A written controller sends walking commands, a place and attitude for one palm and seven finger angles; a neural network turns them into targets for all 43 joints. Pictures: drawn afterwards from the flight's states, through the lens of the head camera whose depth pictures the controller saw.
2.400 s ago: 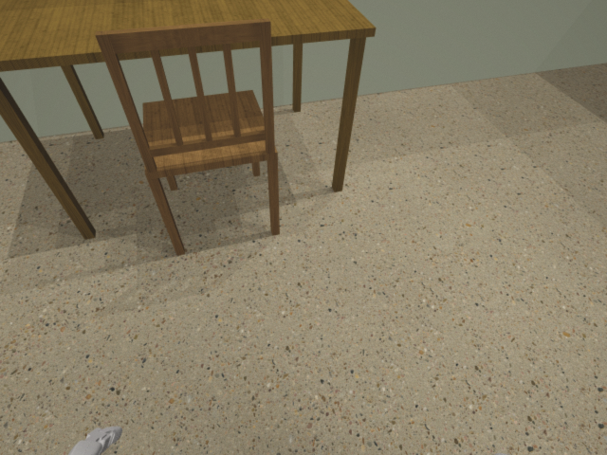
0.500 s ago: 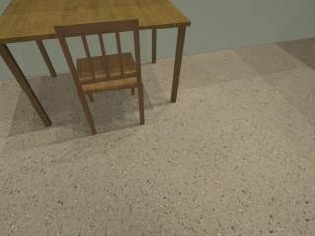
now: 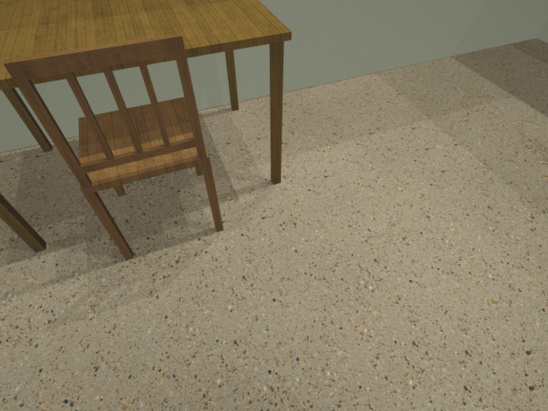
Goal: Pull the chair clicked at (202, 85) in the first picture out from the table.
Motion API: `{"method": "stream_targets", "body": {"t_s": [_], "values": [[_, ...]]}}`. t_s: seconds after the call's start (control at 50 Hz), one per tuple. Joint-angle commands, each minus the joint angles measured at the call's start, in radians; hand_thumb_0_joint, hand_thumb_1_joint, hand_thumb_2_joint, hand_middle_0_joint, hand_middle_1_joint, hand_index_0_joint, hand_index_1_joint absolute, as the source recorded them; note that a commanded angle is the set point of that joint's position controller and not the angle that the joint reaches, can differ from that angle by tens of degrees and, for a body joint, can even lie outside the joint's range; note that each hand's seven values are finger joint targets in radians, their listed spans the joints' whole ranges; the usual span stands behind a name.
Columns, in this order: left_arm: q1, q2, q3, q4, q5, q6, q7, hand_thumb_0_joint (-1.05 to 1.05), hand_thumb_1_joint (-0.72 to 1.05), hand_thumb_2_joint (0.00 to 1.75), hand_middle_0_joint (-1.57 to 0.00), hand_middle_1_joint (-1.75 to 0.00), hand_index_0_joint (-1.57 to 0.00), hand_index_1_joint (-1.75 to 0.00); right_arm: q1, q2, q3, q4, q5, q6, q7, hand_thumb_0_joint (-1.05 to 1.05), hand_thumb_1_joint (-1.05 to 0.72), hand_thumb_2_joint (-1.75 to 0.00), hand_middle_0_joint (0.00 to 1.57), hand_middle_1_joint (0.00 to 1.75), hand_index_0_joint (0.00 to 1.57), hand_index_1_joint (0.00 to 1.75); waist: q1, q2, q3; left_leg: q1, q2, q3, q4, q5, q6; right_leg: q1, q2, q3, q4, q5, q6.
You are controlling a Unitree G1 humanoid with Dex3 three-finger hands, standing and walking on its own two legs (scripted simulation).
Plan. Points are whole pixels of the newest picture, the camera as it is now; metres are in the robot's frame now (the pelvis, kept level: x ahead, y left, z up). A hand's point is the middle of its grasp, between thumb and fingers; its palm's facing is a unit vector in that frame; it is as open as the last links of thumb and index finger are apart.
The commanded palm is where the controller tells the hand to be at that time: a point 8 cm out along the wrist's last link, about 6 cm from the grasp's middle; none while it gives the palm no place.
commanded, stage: walk to a spot facing it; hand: left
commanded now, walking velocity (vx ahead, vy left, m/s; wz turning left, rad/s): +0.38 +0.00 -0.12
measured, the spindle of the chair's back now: (124, 113) +0.86 +0.51 -0.09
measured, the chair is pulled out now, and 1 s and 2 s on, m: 0.00 0.00 0.00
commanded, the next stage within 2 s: turn to face it in 0.30 s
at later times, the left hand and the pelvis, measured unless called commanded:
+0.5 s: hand (164, 377) +0.20 +0.22 -0.18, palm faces +0.02 -0.99 -0.15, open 7.4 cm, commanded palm none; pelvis +0.22 +0.05 +0.00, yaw -4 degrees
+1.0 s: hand (193, 269) +0.40 +0.20 -0.14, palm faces +0.19 -0.95 -0.24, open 7.4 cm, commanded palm none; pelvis +0.31 +0.01 +0.01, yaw +12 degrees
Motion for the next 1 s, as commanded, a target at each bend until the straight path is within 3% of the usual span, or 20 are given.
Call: {"method": "stream_targets", "body": {"t_s": [0.0, 0.1, 0.2, 0.24, 0.26, 0.3, 0.32, 0.34, 0.36, 0.38, 0.42, 0.46, 0.5, 0.7, 0.82, 0.84, 0.86, 0.88, 0.9, 0.98], "values": [[0.177, 0.116, 0.017, 0.035, 0.013, -0.006, 0.028, 0.0, 0.9, 0.9, -0.2, -0.3, -0.2, -0.3, -0.168, -0.052, -0.03, -0.149, -0.01, -0.044, 0.007, 0.0, -0.9, -0.9, 0.2, 0.3, 0.2, 0.3, 0.021, -0.011, 0.073, -0.374, 0.057, -0.03, 0.091, 0.117, -0.015, 0.156, -0.32, 0.368, -0.358, 0.453, -0.121], [0.163, 0.089, 0.006, 0.045, 0.012, -0.021, 0.032, 0.0, 0.9, 0.9, -0.2, -0.3, -0.2, -0.3, -0.201, -0.036, -0.035, -0.182, -0.002, -0.024, 0.026, 0.0, -0.9, -0.9, 0.2, 0.3, 0.2, 0.3, -0.021, -0.106, 0.09, -0.366, 0.045, 0.02, -0.049, 0.276, -0.035, 0.104, -0.229, 0.186, -0.405, 0.573, -0.076], [0.19, 0.09, 0.008, 0.062, 0.012, -0.021, 0.042, 0.0, 0.9, 0.9, -0.2, -0.3, -0.2, -0.3, -0.333, -0.026, -0.025, -0.245, 0.004, -0.035, 0.037, 0.0, -0.9, -0.9, 0.2, 0.3, 0.2, 0.3, 0.006, -0.117, 0.124, -0.296, 0.018, 0.057, -0.309, 0.335, -0.008, 0.142, -0.219, 0.148, -0.402, 0.71, -0.059], [0.191, 0.104, 0.012, 0.062, 0.011, -0.02, 0.043, 0.0, 0.9, 0.9, -0.2, -0.3, -0.2, -0.3, -0.329, -0.033, -0.025, -0.248, 0.003, -0.043, 0.032, 0.0, -0.9, -0.9, 0.2, 0.3, 0.2, 0.3, -0.005, -0.115, 0.101, -0.186, -0.031, 0.086, -0.388, 0.314, 0.018, 0.162, -0.219, 0.139, -0.336, 0.898, -0.051], [0.187, 0.118, 0.016, 0.062, 0.011, -0.02, 0.045, 0.0, 0.9, 0.9, -0.2, -0.3, -0.2, -0.3, -0.286, -0.041, -0.029, -0.237, 0.001, -0.047, 0.025, 0.0, -0.9, -0.9, 0.2, 0.3, 0.2, 0.3, -0.026, -0.116, 0.068, -0.105, -0.057, 0.096, -0.414, 0.296, 0.033, 0.173, -0.226, 0.135, -0.269, 1.008, -0.05], [0.156, 0.134, 0.022, 0.052, 0.008, -0.018, 0.044, 0.0, 0.9, 0.9, -0.2, -0.3, -0.2, -0.3, -0.042, -0.092, -0.046, -0.167, -0.01, -0.054, 0.009, 0.0, -0.9, -0.9, 0.2, 0.3, 0.2, 0.3, -0.134, -0.104, -0.061, 0.166, -0.088, 0.084, -0.522, 0.347, 0.063, 0.14, -0.193, 0.095, 0.025, 1.043, -0.013], [0.16, 0.114, 0.025, 0.037, -0.001, -0.019, 0.039, 0.0, 0.9, 0.9, -0.2, -0.3, -0.2, -0.3, 0.1, -0.162, -0.061, -0.135, -0.021, -0.055, -0.002, 0.0, -0.9, -0.9, 0.2, 0.3, 0.2, 0.3, -0.187, -0.03, -0.173, 0.403, 0.02, -0.032, -0.528, 0.46, 0.101, -0.005, -0.141, 0.072, 0.257, 0.8, 0.012], [0.235, 0.043, 0.017, 0.024, -0.02, -0.013, 0.027, 0.0, 0.9, 0.9, -0.2, -0.3, -0.2, -0.3, 0.173, -0.261, -0.085, -0.121, -0.032, -0.057, -0.012, 0.0, -0.9, -0.9, 0.2, 0.3, 0.2, 0.3, -0.157, 0.236, -0.301, 0.61, 0.333, -0.456, -0.628, 0.588, 0.226, -0.251, 0.025, 0.035, 0.634, 0.017, 0.044], [0.209, 0.048, 0.014, 0.008, -0.014, -0.014, 0.031, 0.0, 0.9, 0.9, -0.2, -0.3, -0.2, -0.3, 0.137, -0.261, -0.079, -0.132, -0.007, -0.05, -0.016, 0.0, -0.9, -0.9, 0.2, 0.3, 0.2, 0.3, -0.122, 0.201, -0.311, 0.546, 0.417, -0.587, -0.765, 0.57, 0.278, -0.313, 0.017, 0.134, 0.824, -0.173, 0.024], [0.151, 0.048, 0.007, -0.007, -0.015, 0.0, 0.033, 0.0, 0.9, 0.9, -0.2, -0.3, -0.2, -0.3, 0.036, -0.229, -0.073, -0.16, 0.002, -0.045, -0.021, 0.0, -0.9, -0.9, 0.2, 0.3, 0.2, 0.3, -0.093, 0.108, -0.17, 0.375, 0.411, -0.537, -0.825, 0.451, 0.278, -0.351, -0.046, 0.148, 0.868, -0.112, 0.03], [0.076, 0.028, 0.014, -0.007, 0.008, 0.012, 0.021, 0.0, 0.9, 0.9, -0.2, -0.3, -0.2, -0.3, -0.072, -0.104, -0.038, -0.17, -0.002, -0.064, -0.024, 0.0, -0.9, -0.9, 0.2, 0.3, 0.2, 0.3, -0.042, 0.06, 0.018, 0.113, 0.304, -0.358, -0.855, 0.498, 0.232, -0.358, -0.111, 0.138, 0.793, 0.003, 0.059], [0.106, -0.003, 0.009, 0.001, 0.018, 0.037, 0.015, 0.0, 0.9, 0.9, -0.2, -0.3, -0.2, -0.3, -0.096, -0.066, -0.023, -0.16, -0.002, -0.075, -0.026, 0.0, -0.9, -0.9, 0.2, 0.3, 0.2, 0.3, 0.006, 0.079, 0.025, -0.007, 0.204, -0.182, -0.844, 0.642, 0.189, -0.252, -0.132, 0.106, 0.648, 0.017, 0.082], [0.132, -0.023, 0.004, 0.001, 0.015, 0.059, 0.02, 0.0, 0.9, 0.9, -0.2, -0.3, -0.2, -0.3, -0.118, -0.075, -0.021, -0.162, 0.002, -0.075, -0.024, 0.0, -0.9, -0.9, 0.2, 0.3, 0.2, 0.3, 0.037, 0.091, -0.015, -0.061, 0.155, -0.111, -0.843, 0.707, 0.174, -0.173, -0.127, 0.078, 0.525, 0.044, 0.104], [-0.181, 0.054, 0.031, -0.15, 0.009, 0.091, 0.028, 0.0, 0.9, 0.9, -0.2, -0.3, -0.2, -0.3, -0.04, -0.158, -0.062, -0.192, -0.009, -0.014, -0.015, 0.0, -0.9, -0.9, 0.2, 0.3, 0.2, 0.3, -0.047, 0.105, -0.028, 0.088, 0.141, -0.276, -0.803, 0.579, 0.188, -0.271, -0.094, 0.067, 0.254, 0.068, 0.158], [-0.164, 0.071, 0.033, -0.179, -0.007, 0.074, 0.036, 0.0, 0.9, 0.9, -0.2, -0.3, -0.2, -0.3, -0.054, -0.183, -0.077, -0.218, -0.005, 0.006, -0.02, 0.0, -0.9, -0.9, 0.2, 0.3, 0.2, 0.3, -0.028, 0.109, -0.099, 0.12, 0.118, -0.357, -0.66, 0.758, 0.161, -0.084, -0.047, 0.071, -0.047, 0.092, 0.138], [-0.135, 0.086, 0.036, -0.174, -0.008, 0.067, 0.038, 0.0, 0.9, 0.9, -0.2, -0.3, -0.2, -0.3, -0.065, -0.18, -0.077, -0.226, 0.001, 0.006, -0.018, 0.0, -0.9, -0.9, 0.2, 0.3, 0.2, 0.3, -0.01, 0.098, -0.119, 0.085, 0.086, -0.344, -0.613, 0.706, 0.123, 0.013, -0.066, 0.077, -0.182, 0.204, 0.135], [-0.093, 0.134, 0.044, -0.165, -0.003, 0.058, 0.044, 0.0, 0.9, 0.9, -0.2, -0.3, -0.2, -0.3, -0.066, -0.152, -0.075, -0.234, 0.011, 0.003, -0.012, 0.0, -0.9, -0.9, 0.2, 0.3, 0.2, 0.3, 0.003, -0.005, -0.159, -0.032, 0.031, -0.281, -0.517, 0.539, 0.067, 0.189, -0.171, 0.16, -0.251, 0.372, 0.113], [-0.056, 0.223, 0.06, -0.158, 0.011, 0.052, 0.053, 0.0, 0.9, 0.9, -0.2, -0.3, -0.2, -0.3, -0.063, -0.09, -0.066, -0.26, 0.016, 0.002, -0.007, 0.0, -0.9, -0.9, 0.2, 0.3, 0.2, 0.3, 0.008, -0.265, -0.174, -0.243, -0.118, -0.111, -0.3, 0.066, -0.017, 0.342, -0.423, 0.36, -0.248, 0.687, 0.014], [-0.029, 0.235, 0.059, -0.163, 0.007, 0.057, 0.05, 0.0, 0.9, 0.9, -0.2, -0.3, -0.2, -0.3, -0.089, -0.125, -0.078, -0.278, 0.005, 0.012, -0.012, 0.0, -0.9, -0.9, 0.2, 0.3, 0.2, 0.3, 0.019, -0.21, -0.165, -0.259, -0.122, -0.087, -0.094, -0.173, -0.033, 0.246, -0.539, 0.374, -0.229, 0.833, -0.088], [-0.159, 0.138, 0.035, -0.198, 0.003, 0.056, 0.053, 0.0, 0.9, 0.9, -0.2, -0.3, -0.2, -0.3, -0.113, -0.107, -0.075, -0.25, -0.004, 0.051, 0.009, 0.0, -0.9, -0.9, 0.2, 0.3, 0.2, 0.3, -0.042, -0.124, -0.042, -0.271, -0.05, -0.094, 0.123, 0.015, -0.059, 0.089, -0.369, 0.134, -0.243, 0.706, -0.048]]}}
